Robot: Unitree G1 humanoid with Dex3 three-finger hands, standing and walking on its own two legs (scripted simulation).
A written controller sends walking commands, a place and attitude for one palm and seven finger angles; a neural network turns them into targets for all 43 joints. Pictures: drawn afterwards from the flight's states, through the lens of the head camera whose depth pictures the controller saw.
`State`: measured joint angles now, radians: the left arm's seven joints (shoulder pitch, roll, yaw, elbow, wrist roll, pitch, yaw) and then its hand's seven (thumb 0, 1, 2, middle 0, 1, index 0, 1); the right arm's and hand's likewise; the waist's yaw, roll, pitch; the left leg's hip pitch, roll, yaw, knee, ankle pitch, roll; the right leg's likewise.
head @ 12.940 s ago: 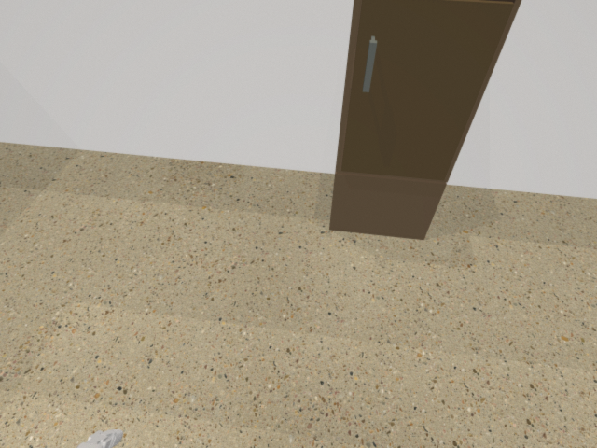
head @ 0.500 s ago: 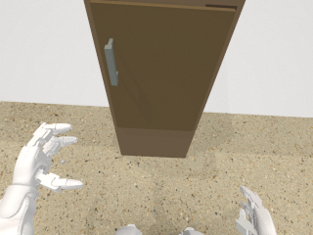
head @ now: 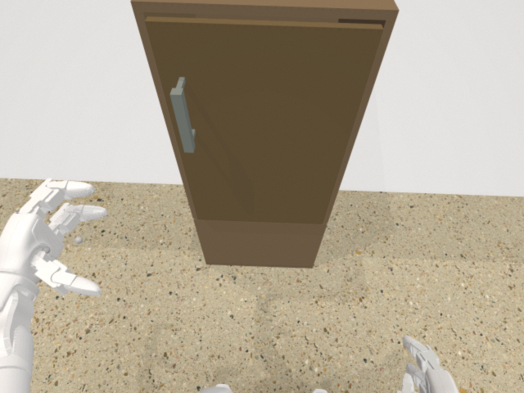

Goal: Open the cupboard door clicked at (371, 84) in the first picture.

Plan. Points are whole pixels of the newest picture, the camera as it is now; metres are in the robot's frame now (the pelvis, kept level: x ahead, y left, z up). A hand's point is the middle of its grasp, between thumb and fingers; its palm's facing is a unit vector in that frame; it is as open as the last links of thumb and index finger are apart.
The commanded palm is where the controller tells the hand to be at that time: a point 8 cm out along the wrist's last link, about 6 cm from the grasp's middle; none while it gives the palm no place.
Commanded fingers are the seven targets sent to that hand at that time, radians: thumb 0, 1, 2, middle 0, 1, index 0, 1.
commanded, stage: raise the hand with hooked fingers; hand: left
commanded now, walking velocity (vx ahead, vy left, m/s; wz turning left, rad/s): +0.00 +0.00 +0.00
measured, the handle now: (185, 116) +0.59 +0.20 +0.06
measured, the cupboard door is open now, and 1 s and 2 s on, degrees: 0 0 0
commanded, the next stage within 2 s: move the hooked fingers beside the handle in 0.40 s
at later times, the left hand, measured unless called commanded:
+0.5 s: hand (84, 246) +0.29 +0.27 +0.08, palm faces +0.06 -1.00 -0.03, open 14.0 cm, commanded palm +0.26 +0.31 +0.08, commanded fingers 0.00 -0.50 0.30 -0.30 -1.20 -0.30 -1.20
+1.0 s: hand (111, 200) +0.37 +0.26 +0.08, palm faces +0.01 -1.00 -0.02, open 14.0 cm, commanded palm +0.35 +0.31 +0.07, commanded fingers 0.00 -0.50 0.30 -0.30 -1.20 -0.30 -1.20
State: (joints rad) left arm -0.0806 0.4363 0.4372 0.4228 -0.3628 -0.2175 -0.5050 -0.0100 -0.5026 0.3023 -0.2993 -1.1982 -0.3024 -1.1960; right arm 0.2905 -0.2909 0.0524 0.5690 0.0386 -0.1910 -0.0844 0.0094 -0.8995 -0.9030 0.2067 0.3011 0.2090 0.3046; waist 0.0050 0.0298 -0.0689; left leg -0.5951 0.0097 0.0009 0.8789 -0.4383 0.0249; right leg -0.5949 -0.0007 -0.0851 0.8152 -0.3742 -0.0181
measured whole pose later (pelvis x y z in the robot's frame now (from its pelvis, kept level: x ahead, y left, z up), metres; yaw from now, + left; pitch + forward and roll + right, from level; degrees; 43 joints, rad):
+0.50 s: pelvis -0.01 -0.01 +0.00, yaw +0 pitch +8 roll -1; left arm -0.07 0.41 0.43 0.45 -0.35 -0.26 -0.49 -0.01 -0.50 0.30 -0.30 -1.20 -0.30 -1.20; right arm 0.27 -0.28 0.06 0.56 0.04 -0.20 -0.08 0.01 -0.90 -0.90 0.21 0.30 0.21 0.30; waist 0.01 0.03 -0.06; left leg -0.58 0.01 0.00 0.86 -0.42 0.02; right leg -0.58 0.00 -0.08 0.81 -0.37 -0.03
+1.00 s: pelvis +0.00 +0.00 +0.00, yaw -1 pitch +12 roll -2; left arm -0.38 0.48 0.44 0.72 -0.28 -0.27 -0.47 -0.01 -0.50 0.30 -0.30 -1.20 -0.30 -1.20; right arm 0.33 -0.30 0.04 0.58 0.03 -0.15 -0.08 0.01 -0.90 -0.90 0.21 0.30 0.21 0.30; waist -0.04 0.01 -0.07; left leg -0.67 0.02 0.01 0.90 -0.44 0.02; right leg -0.68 0.01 -0.07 0.84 -0.37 -0.02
